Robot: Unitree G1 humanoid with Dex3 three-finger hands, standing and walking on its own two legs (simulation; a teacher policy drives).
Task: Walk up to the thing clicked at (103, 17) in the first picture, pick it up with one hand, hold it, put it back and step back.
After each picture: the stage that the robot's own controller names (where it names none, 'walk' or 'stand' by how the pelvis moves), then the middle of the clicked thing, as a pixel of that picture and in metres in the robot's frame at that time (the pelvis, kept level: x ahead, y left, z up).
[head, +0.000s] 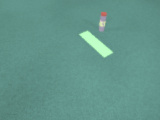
stand; (102, 22) +1.71 -0.27 -0.66
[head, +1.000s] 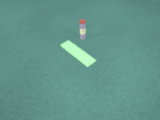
walk; (82, 29) +1.60 +0.08 -0.64
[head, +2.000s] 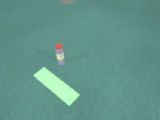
walk; (60, 54) +1.09 +0.28 -0.64
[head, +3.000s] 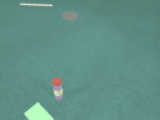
walk; (58, 89) +0.71 +0.21 -0.63
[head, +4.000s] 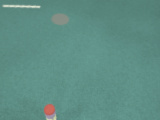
stand; (50, 115) +0.45 +0.20 -0.63
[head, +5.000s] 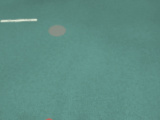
stand; out of the picture +0.41 +0.22 -0.66
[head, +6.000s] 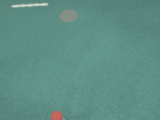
stand; out of the picture +0.37 +0.21 -0.64
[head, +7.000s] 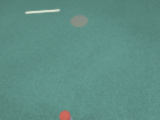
stand; out of the picture +0.41 +0.18 -0.62
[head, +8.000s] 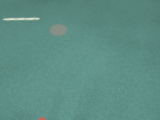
stand; out of the picture +0.41 +0.26 -0.65
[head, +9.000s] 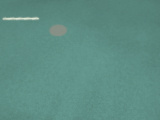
stand; out of the picture +0.39 +0.27 -0.66
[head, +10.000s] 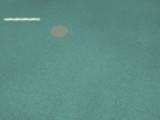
stand; out of the picture +0.38 +0.27 -0.66
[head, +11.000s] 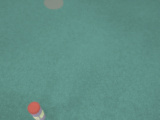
go down; (37, 112) +0.39 +0.27 -0.59
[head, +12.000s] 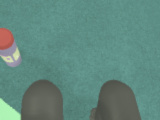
go down; (8, 50) +0.45 +0.29 -0.23
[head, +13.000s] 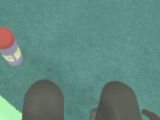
close in; (10, 50) +0.45 +0.29 -0.24
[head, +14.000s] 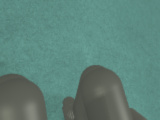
close in; out of the picture +0.43 +0.32 -0.16
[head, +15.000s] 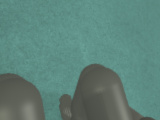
close; out of the picture +0.42 +0.33 -0.16
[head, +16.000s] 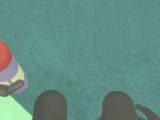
lift; (8, 72) +0.34 +0.24 -0.01
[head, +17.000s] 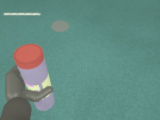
hold; (38, 82) +0.32 +0.15 +0.08
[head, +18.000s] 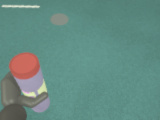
hold; (33, 87) +0.32 +0.17 +0.04
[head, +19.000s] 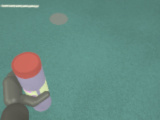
hold; (35, 86) +0.32 +0.16 +0.04
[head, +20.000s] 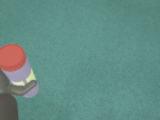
crouch; (22, 75) +0.37 +0.20 -0.02
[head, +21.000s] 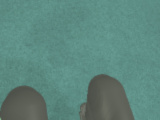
lower; out of the picture +0.49 +0.30 -0.05
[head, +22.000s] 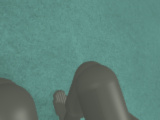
lower; out of the picture +0.44 +0.34 -0.17
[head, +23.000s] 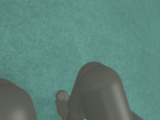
lower; out of the picture +0.43 +0.34 -0.16
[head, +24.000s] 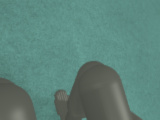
lower; out of the picture +0.43 +0.34 -0.16
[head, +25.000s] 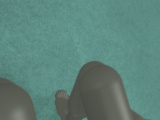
lower; out of the picture +0.42 +0.34 -0.16
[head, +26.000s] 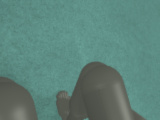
open; out of the picture +0.43 +0.34 -0.16
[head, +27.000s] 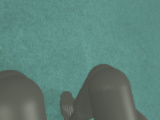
stand; out of the picture +0.42 +0.33 -0.17
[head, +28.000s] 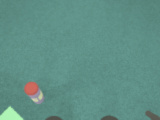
stand; (35, 94) +0.42 +0.25 -0.48
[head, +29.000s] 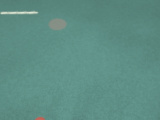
stand; out of the picture +0.39 +0.25 -0.59
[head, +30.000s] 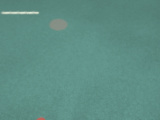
stand; out of the picture +0.39 +0.25 -0.60
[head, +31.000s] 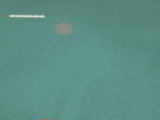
stand; out of the picture +0.39 +0.24 -0.64
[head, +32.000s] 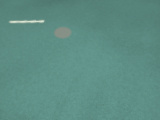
stand; out of the picture +0.39 +0.26 -0.66
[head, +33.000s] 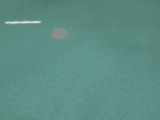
stand; out of the picture +0.37 +0.27 -0.66
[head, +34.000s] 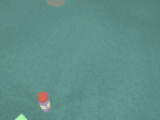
walk; (44, 102) +0.46 +0.21 -0.64
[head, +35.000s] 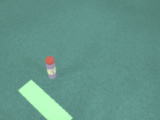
walk; (51, 68) +0.77 +0.24 -0.64
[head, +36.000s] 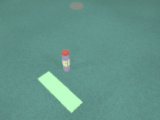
stand; (66, 60) +1.05 +0.21 -0.64
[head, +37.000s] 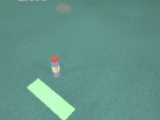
stand; (55, 67) +0.98 +0.24 -0.66
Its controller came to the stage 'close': yes
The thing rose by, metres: 0.69
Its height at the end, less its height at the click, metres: +0.00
